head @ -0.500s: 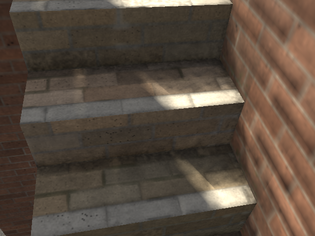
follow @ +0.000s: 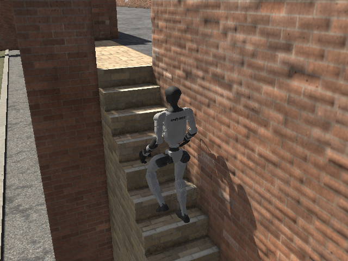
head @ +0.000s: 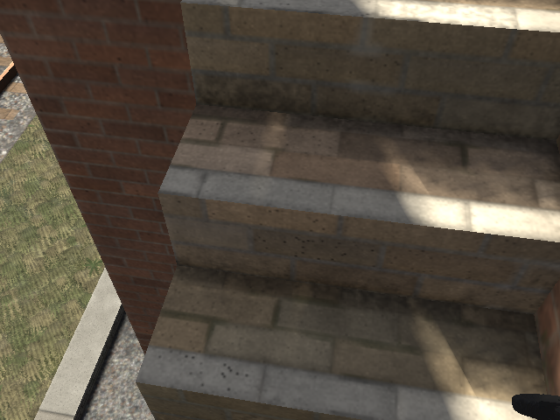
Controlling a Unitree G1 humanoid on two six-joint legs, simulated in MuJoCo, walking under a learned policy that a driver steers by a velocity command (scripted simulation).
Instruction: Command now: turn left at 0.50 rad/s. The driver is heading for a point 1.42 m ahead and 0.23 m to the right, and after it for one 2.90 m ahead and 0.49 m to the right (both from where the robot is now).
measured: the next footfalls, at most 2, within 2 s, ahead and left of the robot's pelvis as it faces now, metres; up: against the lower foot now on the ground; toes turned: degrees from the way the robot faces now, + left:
left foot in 0.16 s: +0.03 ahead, +0.15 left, +0.00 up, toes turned +5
right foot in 1.34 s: +0.02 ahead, -0.07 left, +0.00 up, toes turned -22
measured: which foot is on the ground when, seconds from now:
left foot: up 0.00-0.14, down 0.16-1.00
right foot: down 0.00-1.00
